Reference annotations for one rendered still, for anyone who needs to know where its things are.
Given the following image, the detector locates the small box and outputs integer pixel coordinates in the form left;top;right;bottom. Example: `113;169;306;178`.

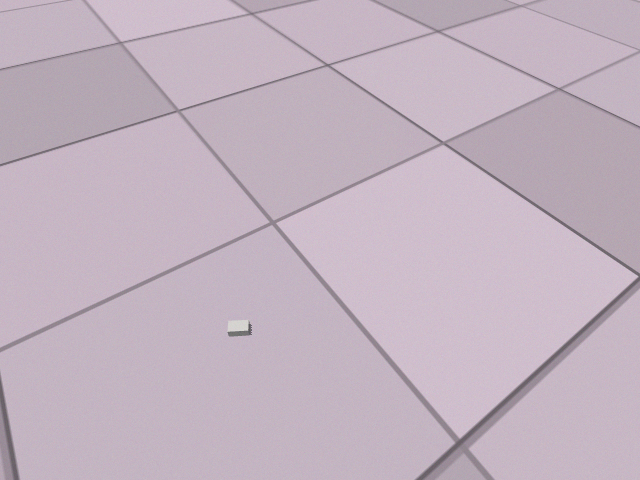
227;320;250;337

